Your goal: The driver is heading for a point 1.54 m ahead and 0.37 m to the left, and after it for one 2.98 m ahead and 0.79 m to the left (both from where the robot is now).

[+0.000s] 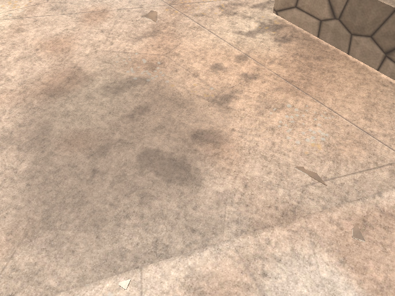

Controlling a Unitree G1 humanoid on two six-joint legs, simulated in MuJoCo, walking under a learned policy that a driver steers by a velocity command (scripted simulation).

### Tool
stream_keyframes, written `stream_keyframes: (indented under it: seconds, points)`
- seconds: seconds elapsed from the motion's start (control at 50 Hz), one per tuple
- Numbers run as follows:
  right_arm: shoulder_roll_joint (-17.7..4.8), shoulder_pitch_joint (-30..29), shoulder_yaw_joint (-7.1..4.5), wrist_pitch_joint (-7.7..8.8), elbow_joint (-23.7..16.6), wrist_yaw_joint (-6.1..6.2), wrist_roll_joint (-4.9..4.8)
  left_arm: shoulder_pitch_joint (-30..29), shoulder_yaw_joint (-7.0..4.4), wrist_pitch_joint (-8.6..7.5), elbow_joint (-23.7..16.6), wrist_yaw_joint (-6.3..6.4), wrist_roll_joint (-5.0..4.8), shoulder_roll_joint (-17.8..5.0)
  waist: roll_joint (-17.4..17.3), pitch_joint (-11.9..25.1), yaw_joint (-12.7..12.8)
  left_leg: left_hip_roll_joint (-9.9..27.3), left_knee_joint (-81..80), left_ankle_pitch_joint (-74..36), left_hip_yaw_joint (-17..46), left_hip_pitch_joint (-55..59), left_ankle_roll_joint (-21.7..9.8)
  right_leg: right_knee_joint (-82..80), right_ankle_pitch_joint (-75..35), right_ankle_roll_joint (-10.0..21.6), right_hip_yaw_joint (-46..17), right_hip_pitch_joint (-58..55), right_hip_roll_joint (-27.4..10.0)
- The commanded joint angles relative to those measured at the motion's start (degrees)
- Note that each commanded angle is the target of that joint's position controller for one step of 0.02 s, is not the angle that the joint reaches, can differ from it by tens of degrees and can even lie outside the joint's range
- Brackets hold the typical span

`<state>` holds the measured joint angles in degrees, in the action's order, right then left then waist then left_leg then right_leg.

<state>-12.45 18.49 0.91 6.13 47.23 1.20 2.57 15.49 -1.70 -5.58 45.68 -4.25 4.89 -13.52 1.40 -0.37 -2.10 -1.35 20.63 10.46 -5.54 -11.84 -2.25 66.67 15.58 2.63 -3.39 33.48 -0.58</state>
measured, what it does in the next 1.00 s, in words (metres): walks ahead, turning left: right foot, then left foot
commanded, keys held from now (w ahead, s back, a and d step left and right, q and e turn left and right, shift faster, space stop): w+e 0.08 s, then w+q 0.92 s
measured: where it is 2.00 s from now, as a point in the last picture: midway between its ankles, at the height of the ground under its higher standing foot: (131, 181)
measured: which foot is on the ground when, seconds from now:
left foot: down 0.00-0.38, up 0.40-0.80, down 0.82-1.00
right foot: up 0.00-0.32, down 0.34-0.86, up 0.88-1.00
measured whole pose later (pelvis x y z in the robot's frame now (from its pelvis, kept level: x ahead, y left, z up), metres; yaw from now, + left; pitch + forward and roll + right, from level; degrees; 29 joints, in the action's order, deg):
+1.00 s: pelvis +0.54 +0.04 -0.02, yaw +18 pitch +0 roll +0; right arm -13.8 22.2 -2.5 8.7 53.7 -2.6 2.8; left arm 9.6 -0.9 -5.4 46.2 -1.3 5.4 -13.5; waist 0.7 -0.4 -3.9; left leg -6.4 37.2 18.3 2.1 -18.7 -6.1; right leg 72.1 25.9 1.4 -3.9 28.4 -2.5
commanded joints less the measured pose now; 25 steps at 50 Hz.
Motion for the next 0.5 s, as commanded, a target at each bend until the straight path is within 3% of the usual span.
stream_keyframes:
  seconds: [0.02, 0.06, 0.12, 0.2, 0.28, 0.3, 0.32, 0.34, 0.36, 0.38, 0.4, 0.42, 0.44, 0.46, 0.5]
  points:
    - [-5.34, -2.18, -1.14, 2.08, -3.00, 0.88, 1.37, -3.41, 0.05, -0.30, -3.84, -0.88, -1.02, -2.14, -4.94, 0.52, 0.22, 16.68, -15.51, -8.60, 10.83, 7.63, -11.03, -5.56, -7.58, -1.13, -1.90, 9.03, -5.74]
    - [-6.23, 1.39, -1.52, 2.32, -0.96, 0.24, 2.48, -5.38, 0.49, -0.21, -4.00, -1.76, -1.32, -1.30, -4.06, -0.38, -0.53, 16.43, -15.50, -16.75, 5.36, 9.18, -11.77, -11.25, -13.72, -1.45, -0.18, 10.61, -6.05]
    - [-5.83, 6.32, -1.29, 1.95, 2.30, -1.82, 2.13, -9.38, 0.71, 0.86, -5.33, -1.82, -1.41, -0.85, -4.56, -2.63, -1.35, 14.58, -14.97, -22.22, 0.60, 6.72, -11.72, -21.00, -20.63, -1.00, 2.56, 6.63, -4.55]
    - [-6.98, 9.00, -1.64, 1.93, 5.70, -5.12, 1.73, -15.40, 0.43, 2.81, -8.52, -0.41, -1.04, -2.30, -5.40, -4.93, -0.90, 15.60, -14.31, -22.94, 2.93, 11.09, -12.38, -29.27, -19.26, 0.55, 2.52, 4.54, -2.80]
    - [-8.26, 12.71, -2.46, 0.38, 8.41, -5.73, 0.92, -20.24, -0.18, 2.88, -9.69, 0.76, -0.79, -3.35, -5.48, -5.44, -1.43, 17.37, -11.12, -25.62, 6.14, 21.76, -11.51, -36.33, -10.57, 1.93, 4.29, 3.82, -1.24]
    - [-8.90, 12.51, -2.82, -0.17, 8.66, -5.58, 0.79, -20.24, -0.50, 2.66, -9.67, 1.00, -0.99, -3.86, -5.82, -4.87, -0.37, 17.31, -9.11, -29.78, 6.01, 21.65, -10.88, -38.37, -9.88, 2.59, 5.74, -0.35, -0.33]
    - [-9.70, 11.31, -3.12, -0.37, 8.64, -5.35, 1.03, -18.14, -0.93, 2.33, -9.29, 1.22, -1.67, -4.57, -6.17, -2.99, 2.19, 16.30, -5.48, -38.59, 4.95, 17.56, -9.70, -39.23, -12.99, 4.08, 7.03, -9.88, 0.70]
    - [-10.35, 9.65, -3.52, -0.01, 7.89, -5.15, 1.49, -12.43, -1.97, 1.74, -7.80, 1.64, -2.44, -7.17, -5.84, 1.76, 4.74, 13.01, 1.47, -44.43, 2.84, 10.57, -6.82, -35.73, -16.22, 6.51, 6.69, -23.71, 1.11]
    - [-4.43, 15.48, -2.03, 0.74, 7.36, -4.63, 1.59, -1.45, -2.35, 1.06, -4.52, 1.92, -2.50, -9.19, 0.18, 16.43, 5.67, 7.19, 17.15, -35.90, 0.63, -5.72, -2.69, -28.36, -25.43, 13.76, 0.27, -51.94, -6.19]
    - [-1.86, 15.50, -0.45, 1.31, 5.45, -5.78, 2.39, 13.24, -3.07, 1.47, -1.30, 2.88, -2.51, -11.34, 9.60, 26.53, 11.50, -0.68, 33.28, 3.14, 1.83, -22.04, 0.62, -39.99, -20.58, 23.14, -24.01, -70.02, -20.80]
    - [-3.77, 7.10, -1.77, 0.99, 5.08, -7.00, 1.22, 21.09, -2.89, 1.03, 2.73, 3.86, -0.47, -9.36, 5.94, 18.54, 13.81, 0.20, 45.54, 19.27, 8.27, -28.58, -1.32, -46.96, -11.91, 17.53, -27.83, -63.83, -21.29]
    - [-4.75, 2.17, -2.79, 1.18, 4.13, -6.48, 0.54, 15.71, -3.71, 0.14, 3.48, 4.57, -0.78, -10.25, 5.77, 4.70, 11.41, 4.04, 50.41, 16.22, 9.89, -32.09, -2.61, -50.11, -3.81, 12.73, -19.78, -48.89, -19.60]
    - [-5.35, 1.76, -3.19, 1.15, 3.99, -5.24, 1.19, 9.69, -3.15, 0.05, 3.08, 5.20, -1.86, -7.60, 6.40, 1.35, 8.29, 6.62, 49.69, 14.54, 9.42, -29.52, -3.51, -52.67, -2.01, 11.32, -14.06, -39.45, -18.21]
    - [-3.86, 2.30, -2.91, 1.02, 3.82, -4.61, 1.99, 6.14, -1.90, 0.04, 2.70, 5.43, -2.46, -3.96, 4.80, 1.42, 5.44, 8.15, 48.17, 12.33, 9.78, -26.22, -4.11, -54.38, -5.26, 11.03, -10.46, -34.09, -17.62]
    - [0.88, 1.90, -1.78, 0.05, 3.53, -4.74, 2.06, 1.71, -0.43, -0.24, 1.36, 5.39, -1.83, 0.76, 2.73, 1.12, 1.69, 9.37, 46.44, 9.25, 9.85, -21.59, -3.89, -57.93, -12.28, 10.87, -4.98, -27.13, -17.45]
Keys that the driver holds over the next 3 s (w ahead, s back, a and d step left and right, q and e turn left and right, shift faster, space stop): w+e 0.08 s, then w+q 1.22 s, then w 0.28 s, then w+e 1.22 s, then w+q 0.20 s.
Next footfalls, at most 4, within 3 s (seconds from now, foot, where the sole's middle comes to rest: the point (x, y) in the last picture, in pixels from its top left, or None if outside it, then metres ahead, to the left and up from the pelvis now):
0.34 right None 0.35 -0.16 -0.78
0.82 left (163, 275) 0.57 0.13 -0.78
1.26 right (193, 209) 0.90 0.01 -0.89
1.68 left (106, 203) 0.94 0.38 -0.89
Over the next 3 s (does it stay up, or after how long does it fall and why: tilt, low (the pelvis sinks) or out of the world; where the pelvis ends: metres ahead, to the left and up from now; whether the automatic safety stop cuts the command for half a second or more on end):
stays up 1.52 0.43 -0.11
